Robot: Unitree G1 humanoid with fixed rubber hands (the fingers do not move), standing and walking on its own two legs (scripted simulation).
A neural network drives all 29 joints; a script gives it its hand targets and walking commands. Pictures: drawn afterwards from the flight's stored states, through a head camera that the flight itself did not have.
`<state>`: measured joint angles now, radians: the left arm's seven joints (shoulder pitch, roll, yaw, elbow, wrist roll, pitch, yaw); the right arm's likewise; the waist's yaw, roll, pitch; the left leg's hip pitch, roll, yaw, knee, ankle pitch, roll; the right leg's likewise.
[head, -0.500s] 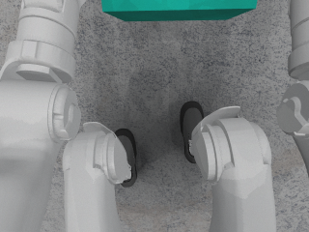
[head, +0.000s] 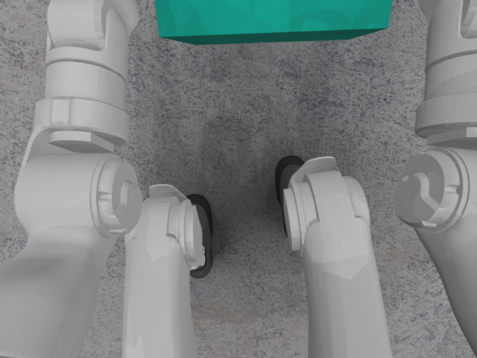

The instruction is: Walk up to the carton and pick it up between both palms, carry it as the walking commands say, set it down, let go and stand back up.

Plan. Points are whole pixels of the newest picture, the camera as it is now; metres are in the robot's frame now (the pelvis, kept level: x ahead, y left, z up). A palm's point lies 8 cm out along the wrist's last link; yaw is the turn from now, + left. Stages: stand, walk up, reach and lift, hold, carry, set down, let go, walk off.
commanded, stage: reach and lift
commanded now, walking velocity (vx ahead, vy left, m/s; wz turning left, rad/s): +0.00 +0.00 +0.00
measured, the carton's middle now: out of the picture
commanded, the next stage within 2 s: none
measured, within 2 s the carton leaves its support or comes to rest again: neither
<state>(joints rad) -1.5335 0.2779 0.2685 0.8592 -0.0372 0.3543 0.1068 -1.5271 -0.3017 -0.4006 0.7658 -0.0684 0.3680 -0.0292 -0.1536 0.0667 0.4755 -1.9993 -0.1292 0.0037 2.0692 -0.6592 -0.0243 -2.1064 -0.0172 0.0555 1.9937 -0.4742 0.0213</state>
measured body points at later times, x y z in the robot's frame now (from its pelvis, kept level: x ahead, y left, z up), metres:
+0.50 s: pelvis +0.00 -0.01 +0.05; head +0.35 -0.09 +0.31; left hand +0.59 +0.05 -0.08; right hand +0.53 -0.28 -0.07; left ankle +0.10 +0.11 -0.39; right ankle +0.14 -0.13 -0.39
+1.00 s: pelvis +0.01 +0.00 +0.10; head +0.30 -0.05 +0.44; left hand +0.56 +0.07 +0.01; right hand +0.50 -0.26 +0.02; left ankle +0.10 +0.11 -0.39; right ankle +0.14 -0.13 -0.39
